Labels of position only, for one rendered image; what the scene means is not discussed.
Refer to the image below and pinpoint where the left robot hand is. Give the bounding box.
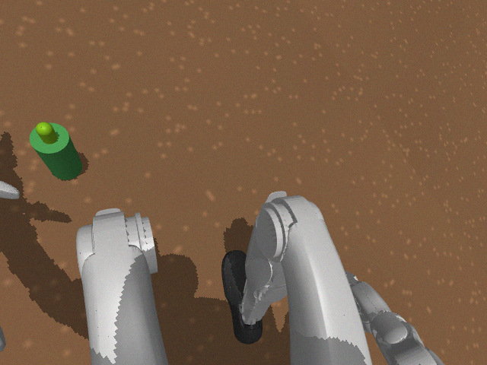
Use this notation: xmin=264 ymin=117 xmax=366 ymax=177
xmin=0 ymin=180 xmax=20 ymax=199

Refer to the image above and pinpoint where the right robot arm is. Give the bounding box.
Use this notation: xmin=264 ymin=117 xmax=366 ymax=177
xmin=370 ymin=312 xmax=444 ymax=365

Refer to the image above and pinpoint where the right robot foot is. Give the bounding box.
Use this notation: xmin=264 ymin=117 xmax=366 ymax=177
xmin=221 ymin=250 xmax=263 ymax=344

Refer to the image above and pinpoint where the bottle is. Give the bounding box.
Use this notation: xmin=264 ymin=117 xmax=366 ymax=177
xmin=30 ymin=122 xmax=82 ymax=180

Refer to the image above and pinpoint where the right robot hand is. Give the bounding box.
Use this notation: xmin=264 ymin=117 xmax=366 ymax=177
xmin=345 ymin=271 xmax=392 ymax=334

